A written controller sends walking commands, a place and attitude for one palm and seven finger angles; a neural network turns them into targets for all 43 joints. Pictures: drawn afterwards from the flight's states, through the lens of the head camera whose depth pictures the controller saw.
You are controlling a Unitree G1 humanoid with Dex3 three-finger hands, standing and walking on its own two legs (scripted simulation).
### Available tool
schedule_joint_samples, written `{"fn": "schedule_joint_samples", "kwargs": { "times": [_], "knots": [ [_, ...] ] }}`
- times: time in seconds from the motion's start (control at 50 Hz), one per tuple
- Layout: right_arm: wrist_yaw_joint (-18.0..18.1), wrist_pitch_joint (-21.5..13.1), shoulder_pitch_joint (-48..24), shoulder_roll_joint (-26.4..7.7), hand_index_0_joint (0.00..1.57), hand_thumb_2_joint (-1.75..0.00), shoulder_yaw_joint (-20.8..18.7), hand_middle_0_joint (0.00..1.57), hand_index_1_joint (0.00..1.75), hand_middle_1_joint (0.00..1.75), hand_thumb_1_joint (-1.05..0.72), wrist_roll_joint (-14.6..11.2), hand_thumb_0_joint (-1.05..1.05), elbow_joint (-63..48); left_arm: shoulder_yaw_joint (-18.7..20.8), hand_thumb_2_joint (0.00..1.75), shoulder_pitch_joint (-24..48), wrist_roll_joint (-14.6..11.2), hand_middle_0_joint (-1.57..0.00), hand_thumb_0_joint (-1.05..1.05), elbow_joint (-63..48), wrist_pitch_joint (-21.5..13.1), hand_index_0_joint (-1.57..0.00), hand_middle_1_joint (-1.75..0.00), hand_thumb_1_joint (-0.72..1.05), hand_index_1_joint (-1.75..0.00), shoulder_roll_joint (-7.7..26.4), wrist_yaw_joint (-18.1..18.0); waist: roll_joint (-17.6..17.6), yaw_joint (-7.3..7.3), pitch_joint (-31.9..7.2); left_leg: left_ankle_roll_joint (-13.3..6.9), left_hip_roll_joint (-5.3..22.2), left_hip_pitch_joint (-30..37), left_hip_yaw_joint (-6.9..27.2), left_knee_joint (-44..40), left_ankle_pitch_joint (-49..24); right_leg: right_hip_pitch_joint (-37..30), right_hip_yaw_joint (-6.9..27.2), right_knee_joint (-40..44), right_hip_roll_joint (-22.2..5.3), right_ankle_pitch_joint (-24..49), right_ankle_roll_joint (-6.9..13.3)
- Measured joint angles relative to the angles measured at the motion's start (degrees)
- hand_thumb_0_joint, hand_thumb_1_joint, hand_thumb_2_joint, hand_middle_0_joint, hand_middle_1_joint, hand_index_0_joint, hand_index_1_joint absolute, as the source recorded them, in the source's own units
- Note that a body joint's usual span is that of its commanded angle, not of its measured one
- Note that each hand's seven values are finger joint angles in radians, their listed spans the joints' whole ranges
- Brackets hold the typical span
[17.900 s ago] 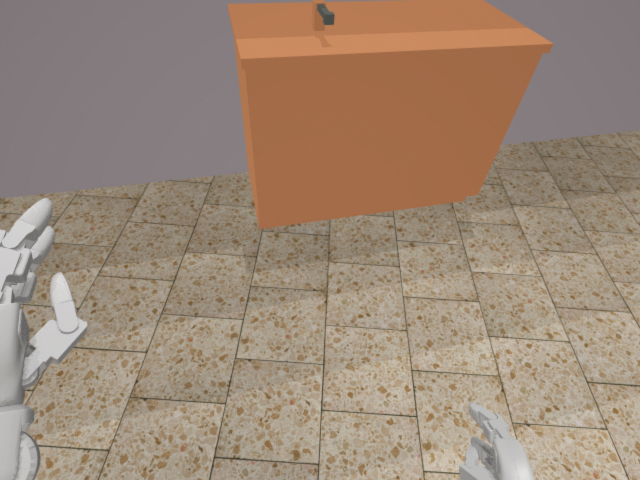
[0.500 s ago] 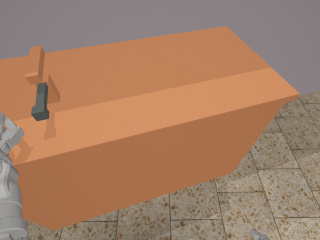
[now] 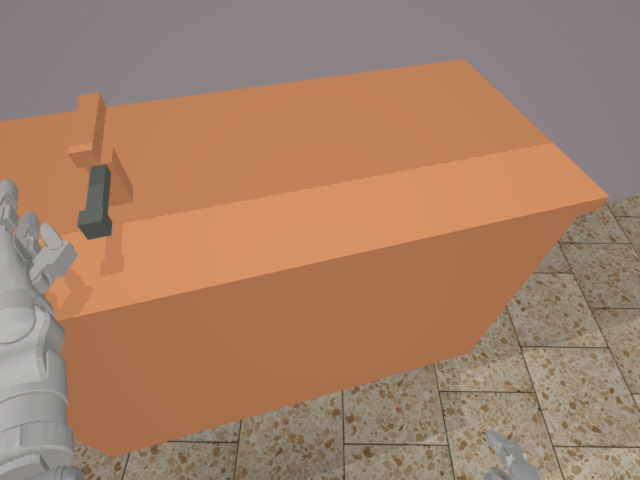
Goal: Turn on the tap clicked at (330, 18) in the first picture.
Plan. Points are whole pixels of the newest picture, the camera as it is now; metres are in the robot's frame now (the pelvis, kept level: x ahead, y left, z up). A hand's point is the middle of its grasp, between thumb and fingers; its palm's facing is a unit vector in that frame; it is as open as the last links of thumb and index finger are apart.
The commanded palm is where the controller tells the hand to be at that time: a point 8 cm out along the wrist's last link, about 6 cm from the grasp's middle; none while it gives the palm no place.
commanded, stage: reach beside the lever's end, fingers flat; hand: left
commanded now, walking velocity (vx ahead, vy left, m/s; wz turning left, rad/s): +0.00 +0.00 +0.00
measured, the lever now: (95, 223) +0.39 +0.31 +0.10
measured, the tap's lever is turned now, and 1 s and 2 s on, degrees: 0 7 30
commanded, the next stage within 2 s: push the lever round in 0.02 s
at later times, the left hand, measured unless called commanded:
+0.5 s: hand (88, 245) +0.36 +0.31 +0.09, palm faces +0.55 -0.83 -0.07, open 7.8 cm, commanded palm +0.30 +0.35 +0.10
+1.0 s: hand (105, 246) +0.36 +0.29 +0.09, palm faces +0.57 -0.82 -0.07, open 7.8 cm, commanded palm +0.32 +0.32 +0.10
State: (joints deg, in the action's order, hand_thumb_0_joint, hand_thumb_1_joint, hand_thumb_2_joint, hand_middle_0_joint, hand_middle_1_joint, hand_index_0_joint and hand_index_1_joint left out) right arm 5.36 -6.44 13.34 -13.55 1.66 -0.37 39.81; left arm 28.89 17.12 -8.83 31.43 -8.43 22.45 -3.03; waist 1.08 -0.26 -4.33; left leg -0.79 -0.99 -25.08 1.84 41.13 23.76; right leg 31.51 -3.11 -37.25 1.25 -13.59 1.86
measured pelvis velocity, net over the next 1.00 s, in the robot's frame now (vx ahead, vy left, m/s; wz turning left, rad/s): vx -0.01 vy -0.01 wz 0.03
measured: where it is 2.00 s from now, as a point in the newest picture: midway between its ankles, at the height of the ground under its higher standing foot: outside the picture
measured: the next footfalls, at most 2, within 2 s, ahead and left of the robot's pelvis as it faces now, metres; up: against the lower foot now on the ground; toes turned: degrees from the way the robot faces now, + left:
none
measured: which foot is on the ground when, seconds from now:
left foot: down 0.00-1.00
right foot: down 0.00-1.00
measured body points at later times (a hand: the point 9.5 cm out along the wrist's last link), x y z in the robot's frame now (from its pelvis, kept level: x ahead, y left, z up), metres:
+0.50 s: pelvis +0.00 -0.01 +0.00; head +0.04 -0.02 +0.45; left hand +0.32 +0.36 +0.10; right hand +0.12 -0.27 -0.11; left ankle -0.04 +0.11 -0.72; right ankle +0.05 -0.10 -0.72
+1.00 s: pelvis -0.01 -0.01 +0.00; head +0.03 -0.01 +0.45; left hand +0.32 +0.33 +0.10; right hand +0.13 -0.26 -0.12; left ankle -0.04 +0.11 -0.72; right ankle +0.05 -0.10 -0.72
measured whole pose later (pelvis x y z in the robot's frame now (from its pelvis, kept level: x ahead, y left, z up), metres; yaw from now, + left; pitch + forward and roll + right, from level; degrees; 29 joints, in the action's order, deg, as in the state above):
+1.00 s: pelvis -0.01 -0.01 +0.00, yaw +1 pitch +8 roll -1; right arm 5.9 -6.2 13.1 -14.1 1.1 -0.1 42.0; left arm 23.4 21.1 -6.8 33.1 -9.9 18.2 -10.0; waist 1.6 -0.1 -3.2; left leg -0.2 -1.2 -26.1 3.3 41.8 23.2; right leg 32.0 -4.5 -37.7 0.9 -13.4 2.5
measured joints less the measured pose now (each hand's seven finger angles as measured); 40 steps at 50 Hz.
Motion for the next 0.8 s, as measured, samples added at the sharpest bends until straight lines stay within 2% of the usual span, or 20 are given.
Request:
{"fn": "schedule_joint_samples", "kwargs": {
  "times": [0.16,0.26,0.36,0.52,0.64,0.8],
  "knots": [
    [0.51,1.08,1.42,-0.93,0.2,-0.9,-0.53,0.2,0.3,0.3,-0.9,-0.41,0.01,1.18,2.48,0.9,-1.46,-0.57,-0.15,0.01,0.73,0.42,-0.15,-0.15,0.9,-0.15,1.47,0.79,0.17,-0.29,1.02,0.37,0.3,0.23,0.73,0.32,0.19,-0.45,-0.74,-0.25,0.21,-0.36,0.46],
    [1.04,0.58,1.19,-1.52,0.2,-0.9,-0.86,0.2,0.3,0.3,-0.9,-0.35,0.01,2.28,1.22,0.9,0.54,-0.83,-0.15,0.01,1.08,-1.11,-0.15,-0.15,0.9,-0.15,1.44,1.46,0.22,-0.44,1.81,0.61,0.24,-0.69,1.51,1.08,0.13,0.05,-1.53,-0.6,0.08,-0.35,0.7],
    [1.16,0.3,0.45,-1.54,0.2,-0.9,-0.84,0.2,0.3,0.3,-0.9,-0.5,0.01,2.39,-0.34,0.9,2.42,-0.91,-0.15,0.01,2.43,-1.0,-0.15,-0.15,0.9,-0.15,1.15,2.13,0.21,0.19,1.43,0.71,0.25,-1.12,1.36,1.15,0.03,0.65,-1.4,-0.89,0.09,-0.3,0.81],
    [0.41,0.53,0.28,-0.98,0.2,-0.9,-0.49,0.2,0.3,0.3,-0.9,-0.28,0.01,0.79,0.44,0.9,2.63,0.27,-0.15,0.01,3.59,0.05,-0.15,-0.15,0.9,-0.15,0.4,-0.63,0.1,1.05,0.64,0.77,0.49,-0.92,0.33,0.79,0.07,1.19,-0.42,-1.35,0.42,-0.38,0.92],
    [0.08,0.87,0.74,-0.86,0.2,-0.9,-0.61,0.2,0.3,0.3,-0.9,-0.18,0.01,0.88,0.27,0.9,0.76,0.47,-0.15,0.01,1.27,-1.17,-0.15,-0.15,0.9,-0.15,-0.29,-1.69,0.37,0.6,0.66,0.79,0.63,-0.61,0.31,0.94,0.28,0.84,-0.4,-1.37,0.57,-0.48,0.94],
    [0.77,0.79,0.39,-0.98,0.2,-0.9,-0.57,0.2,0.3,0.3,-0.9,-0.45,0.01,1.74,-2.34,0.9,2.44,0.44,-0.15,0.01,1.7,0.09,-0.15,-0.15,0.9,-0.15,-1.22,-2.06,0.46,0.27,1.27,0.7,0.25,-0.69,1.2,0.88,-0.16,0.31,-1.23,-0.76,0.1,-0.15,0.82]
  ]
}}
